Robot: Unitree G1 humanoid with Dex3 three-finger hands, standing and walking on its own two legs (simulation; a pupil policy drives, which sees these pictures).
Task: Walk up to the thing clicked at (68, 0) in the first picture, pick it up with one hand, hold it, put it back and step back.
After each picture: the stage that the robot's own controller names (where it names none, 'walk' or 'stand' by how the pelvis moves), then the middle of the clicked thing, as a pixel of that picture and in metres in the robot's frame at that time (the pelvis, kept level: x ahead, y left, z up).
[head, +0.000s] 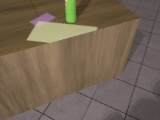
stand; (70, 2) +0.98 +0.09 +0.00
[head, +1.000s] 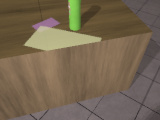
rise first; (74, 9) +0.88 +0.10 +0.03
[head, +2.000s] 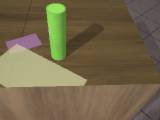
walk; (57, 35) +0.57 +0.16 +0.04
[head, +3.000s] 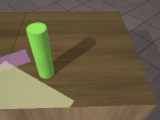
stand; (42, 53) +0.50 +0.19 +0.03
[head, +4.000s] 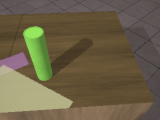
stand; (40, 56) +0.50 +0.19 +0.01
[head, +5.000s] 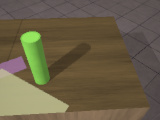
stand; (37, 60) +0.49 +0.21 +0.00
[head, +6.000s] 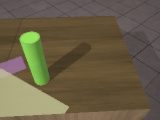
stand; (36, 61) +0.48 +0.21 +0.00
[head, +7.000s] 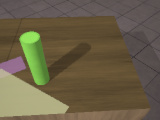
stand; (36, 61) +0.48 +0.21 +0.00
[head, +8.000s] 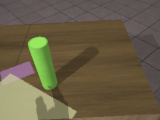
rise first; (44, 65) +0.47 +0.20 +0.01
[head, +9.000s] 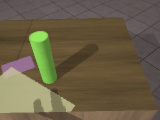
go down; (45, 60) +0.49 +0.20 +0.01
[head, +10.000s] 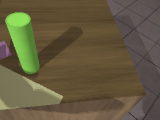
go down; (25, 47) +0.50 +0.19 +0.03
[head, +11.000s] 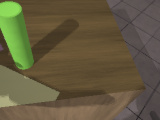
go down; (18, 40) +0.50 +0.19 +0.05
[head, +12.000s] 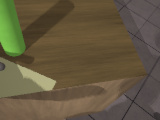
close in; (6, 23) +0.50 +0.20 +0.09
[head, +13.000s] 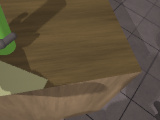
close; out of the picture +0.51 +0.21 +0.10
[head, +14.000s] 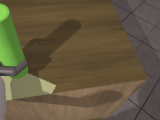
lift; (8, 48) +0.43 +0.20 +0.09
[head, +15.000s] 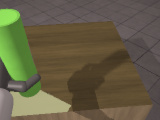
lift; (18, 60) +0.32 +0.18 +0.21
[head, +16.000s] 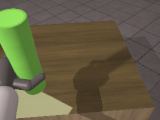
hold; (24, 59) +0.33 +0.16 +0.21
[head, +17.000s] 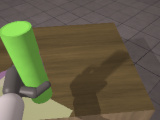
hold; (31, 68) +0.33 +0.16 +0.17
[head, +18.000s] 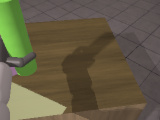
crouch; (16, 39) +0.41 +0.19 +0.20
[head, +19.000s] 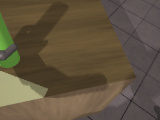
lower; out of the picture +0.49 +0.21 +0.07
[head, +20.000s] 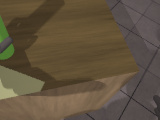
lower; out of the picture +0.51 +0.20 +0.10
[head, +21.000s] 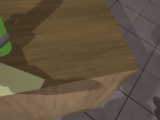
lower; out of the picture +0.51 +0.21 +0.10
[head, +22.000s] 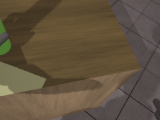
lower; out of the picture +0.51 +0.21 +0.10
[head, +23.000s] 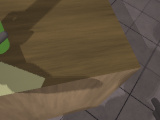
rest; out of the picture +0.52 +0.21 +0.10
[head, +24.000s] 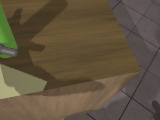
withdraw; out of the picture +0.51 +0.19 +0.10
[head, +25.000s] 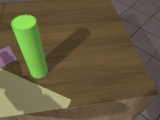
sink last; (32, 51) +0.47 +0.18 +0.06
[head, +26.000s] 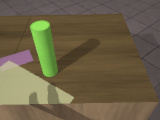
stand; (45, 51) +0.52 +0.19 +0.05
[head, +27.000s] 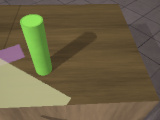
stand; (38, 48) +0.49 +0.19 +0.06
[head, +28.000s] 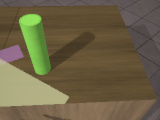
stand; (37, 48) +0.50 +0.20 +0.06
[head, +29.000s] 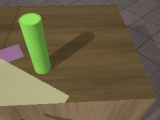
stand; (37, 47) +0.50 +0.20 +0.06
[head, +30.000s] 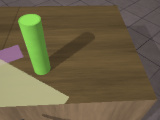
stand; (37, 48) +0.49 +0.20 +0.06
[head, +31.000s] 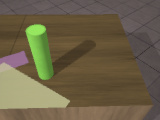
stand; (41, 55) +0.50 +0.19 +0.03
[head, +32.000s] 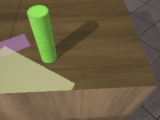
walk; (44, 37) +0.54 +0.17 +0.02
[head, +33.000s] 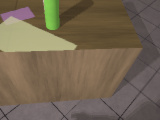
walk; (51, 5) +0.74 +0.16 +0.02
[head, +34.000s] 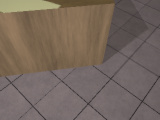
walk; out of the picture +1.05 +0.31 +0.04
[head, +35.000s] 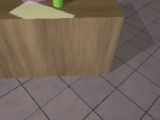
stand; out of the picture +1.11 +0.22 +0.01
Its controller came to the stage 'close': yes
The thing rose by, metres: 0.20
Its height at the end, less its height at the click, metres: +0.00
